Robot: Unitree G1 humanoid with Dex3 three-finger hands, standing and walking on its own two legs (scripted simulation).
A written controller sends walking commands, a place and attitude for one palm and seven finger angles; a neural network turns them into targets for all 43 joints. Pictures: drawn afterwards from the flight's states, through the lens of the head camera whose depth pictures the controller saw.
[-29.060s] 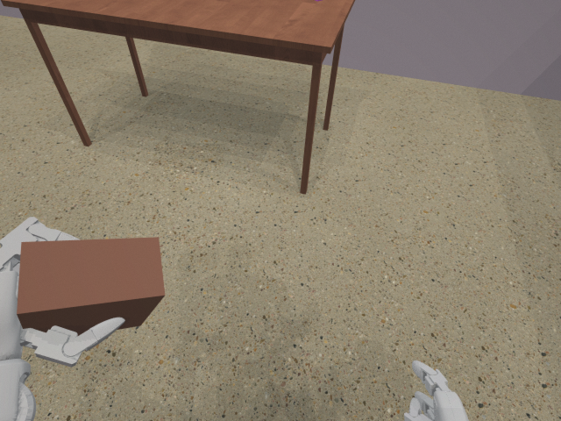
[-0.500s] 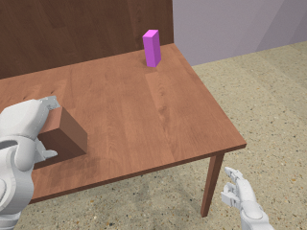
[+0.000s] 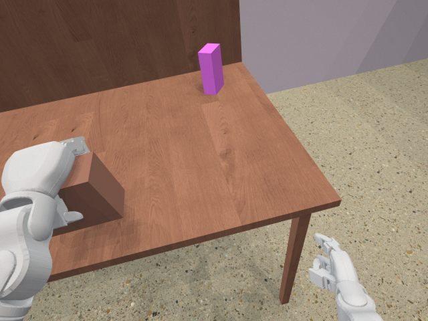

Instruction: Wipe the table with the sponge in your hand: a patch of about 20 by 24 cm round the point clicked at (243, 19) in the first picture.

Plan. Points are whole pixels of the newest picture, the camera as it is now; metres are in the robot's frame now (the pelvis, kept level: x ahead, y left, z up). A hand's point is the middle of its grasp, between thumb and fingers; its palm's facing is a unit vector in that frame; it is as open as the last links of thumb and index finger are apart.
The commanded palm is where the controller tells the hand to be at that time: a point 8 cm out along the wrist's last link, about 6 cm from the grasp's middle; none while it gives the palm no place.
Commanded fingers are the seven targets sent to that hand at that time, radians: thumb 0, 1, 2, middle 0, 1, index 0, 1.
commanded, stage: move the sponge above the wiping area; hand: left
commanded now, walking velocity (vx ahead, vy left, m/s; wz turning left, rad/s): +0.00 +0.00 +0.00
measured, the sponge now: (76, 202) +0.24 +0.30 +0.14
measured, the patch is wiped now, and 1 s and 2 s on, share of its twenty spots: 0.00 0.00 0.00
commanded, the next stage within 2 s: none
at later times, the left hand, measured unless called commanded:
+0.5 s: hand (73, 189) +0.24 +0.28 +0.17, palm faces +0.12 -0.03 -0.99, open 10.3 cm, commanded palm +0.20 +0.28 +0.24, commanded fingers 0.00 0.10 1.30 -1.20 -1.60 -1.20 -1.60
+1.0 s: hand (82, 191) +0.25 +0.28 +0.15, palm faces +0.09 -0.06 -0.99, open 10.3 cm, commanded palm +0.22 +0.27 +0.22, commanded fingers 0.00 0.10 1.30 -1.20 -1.60 -1.20 -1.60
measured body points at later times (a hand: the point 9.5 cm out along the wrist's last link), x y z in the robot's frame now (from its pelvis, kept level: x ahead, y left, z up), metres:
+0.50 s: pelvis +0.00 -0.01 +0.00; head -0.01 -0.07 +0.44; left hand +0.23 +0.28 +0.22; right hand +0.26 -0.20 -0.08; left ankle +0.00 +0.11 -0.74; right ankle +0.04 -0.06 -0.74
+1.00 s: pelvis +0.00 +0.00 +0.00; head +0.00 -0.06 +0.45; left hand +0.24 +0.28 +0.20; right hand +0.27 -0.20 -0.08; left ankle +0.00 +0.11 -0.74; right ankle +0.04 -0.06 -0.74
